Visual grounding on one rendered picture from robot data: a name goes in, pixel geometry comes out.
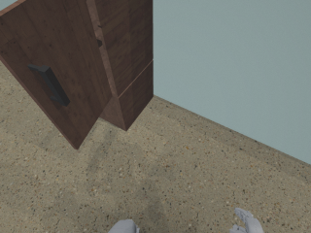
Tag cupboard door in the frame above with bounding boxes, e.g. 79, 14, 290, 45
0, 0, 113, 150

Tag right robot hand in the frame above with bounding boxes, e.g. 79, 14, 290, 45
229, 208, 264, 233

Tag left robot thigh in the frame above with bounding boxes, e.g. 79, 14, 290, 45
108, 219, 140, 233

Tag handle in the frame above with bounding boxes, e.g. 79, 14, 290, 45
27, 64, 70, 107

